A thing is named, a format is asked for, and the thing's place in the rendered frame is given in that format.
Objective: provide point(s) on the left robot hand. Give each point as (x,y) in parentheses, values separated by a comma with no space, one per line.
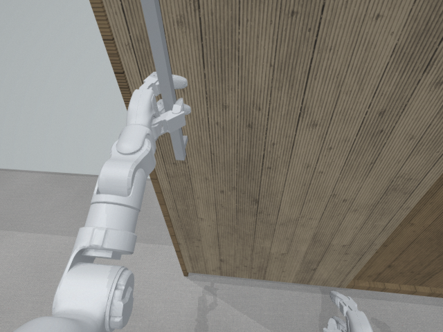
(145,111)

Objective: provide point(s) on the robot left upper arm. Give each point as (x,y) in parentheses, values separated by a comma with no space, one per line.
(92,298)

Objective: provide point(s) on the right robot hand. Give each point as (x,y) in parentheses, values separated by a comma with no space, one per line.
(356,321)

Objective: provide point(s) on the handle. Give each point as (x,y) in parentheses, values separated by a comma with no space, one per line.
(155,30)

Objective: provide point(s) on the left robot forearm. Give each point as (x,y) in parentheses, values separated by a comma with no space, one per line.
(111,222)

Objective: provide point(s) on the wardrobe door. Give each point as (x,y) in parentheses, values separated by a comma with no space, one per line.
(316,126)
(413,253)

